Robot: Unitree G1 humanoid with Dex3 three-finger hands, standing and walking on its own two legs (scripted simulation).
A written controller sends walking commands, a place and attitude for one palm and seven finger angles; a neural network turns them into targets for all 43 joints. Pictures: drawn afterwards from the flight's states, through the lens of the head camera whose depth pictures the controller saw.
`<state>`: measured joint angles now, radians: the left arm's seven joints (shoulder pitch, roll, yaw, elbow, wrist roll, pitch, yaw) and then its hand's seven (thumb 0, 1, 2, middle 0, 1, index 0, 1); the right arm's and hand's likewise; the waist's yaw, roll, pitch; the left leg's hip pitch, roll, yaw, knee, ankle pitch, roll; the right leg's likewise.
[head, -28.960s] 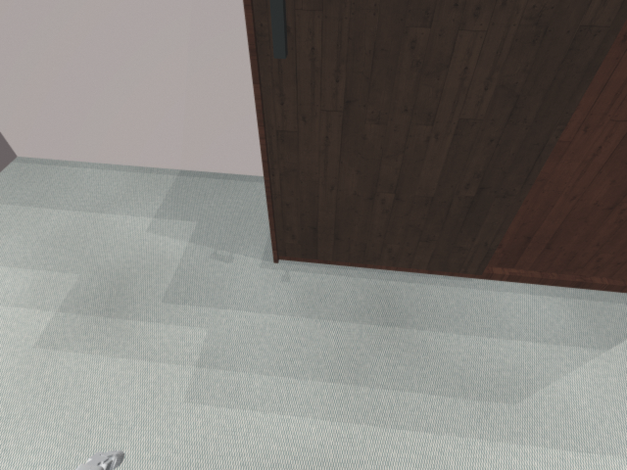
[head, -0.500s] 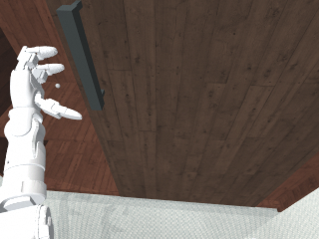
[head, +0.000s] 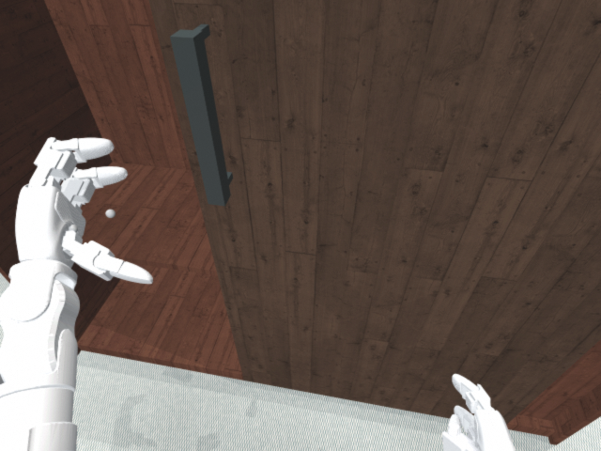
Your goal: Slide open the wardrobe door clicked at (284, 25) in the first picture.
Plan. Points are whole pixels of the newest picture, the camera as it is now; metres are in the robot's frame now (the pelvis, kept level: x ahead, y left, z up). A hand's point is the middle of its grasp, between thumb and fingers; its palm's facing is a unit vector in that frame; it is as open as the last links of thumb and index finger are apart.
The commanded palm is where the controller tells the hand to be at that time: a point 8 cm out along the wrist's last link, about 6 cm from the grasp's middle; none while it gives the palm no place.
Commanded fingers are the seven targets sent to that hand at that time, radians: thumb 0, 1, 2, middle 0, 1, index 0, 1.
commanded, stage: slip the hand off the handle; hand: left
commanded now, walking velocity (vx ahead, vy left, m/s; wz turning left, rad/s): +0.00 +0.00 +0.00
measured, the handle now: (211, 122) +0.47 +0.19 +0.23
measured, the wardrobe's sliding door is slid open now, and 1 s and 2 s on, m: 0.63 0.63 0.63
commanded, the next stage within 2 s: draw the hand back to the body in 0.06 s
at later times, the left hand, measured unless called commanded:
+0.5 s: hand (96, 237) +0.26 +0.25 +0.21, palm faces +0.04 -1.00 -0.05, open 14.7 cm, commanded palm +0.23 +0.30 +0.19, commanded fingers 0.00 -0.55 0.20 -0.25 -1.15 -0.25 -1.15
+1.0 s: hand (78, 270) +0.23 +0.27 +0.18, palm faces +0.45 -0.85 -0.28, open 12.6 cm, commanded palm +0.19 +0.30 +0.19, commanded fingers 0.00 0.25 0.58 -0.22 -0.68 -0.22 -0.68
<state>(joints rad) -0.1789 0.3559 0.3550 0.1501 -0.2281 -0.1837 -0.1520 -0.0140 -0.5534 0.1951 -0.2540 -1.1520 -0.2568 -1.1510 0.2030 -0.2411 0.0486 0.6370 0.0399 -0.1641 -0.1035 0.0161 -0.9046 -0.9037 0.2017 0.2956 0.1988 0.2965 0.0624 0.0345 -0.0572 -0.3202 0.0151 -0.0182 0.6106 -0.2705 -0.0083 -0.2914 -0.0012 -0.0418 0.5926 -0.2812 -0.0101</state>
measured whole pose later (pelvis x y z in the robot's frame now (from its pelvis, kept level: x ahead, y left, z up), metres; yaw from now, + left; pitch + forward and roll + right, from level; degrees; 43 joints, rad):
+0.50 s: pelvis +0.00 +0.00 +0.01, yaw -1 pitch -4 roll +0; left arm -0.03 0.43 0.43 -0.01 -0.39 0.19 -0.39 -0.01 -0.55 0.20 -0.25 -1.15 -0.26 -1.15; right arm 0.24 -0.27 0.08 0.61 0.08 -0.23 -0.11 0.02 -0.90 -0.90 0.20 0.30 0.20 0.30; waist 0.06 0.06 -0.06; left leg -0.22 0.02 -0.01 0.55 -0.25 -0.01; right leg -0.19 0.00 -0.03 0.53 -0.26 -0.01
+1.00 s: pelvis +0.01 +0.01 +0.01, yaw +0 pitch -5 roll +0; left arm 0.24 0.33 0.32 -0.25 -0.09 -0.08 0.08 -0.01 -0.09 0.42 -0.24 -0.88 -0.24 -0.88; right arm 0.21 -0.22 0.05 0.69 -0.01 -0.18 -0.10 0.02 -0.90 -0.90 0.20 0.30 0.20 0.30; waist 0.08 0.05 0.02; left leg -0.14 0.00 0.00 0.45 -0.21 0.00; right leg -0.12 -0.01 -0.03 0.43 -0.22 0.00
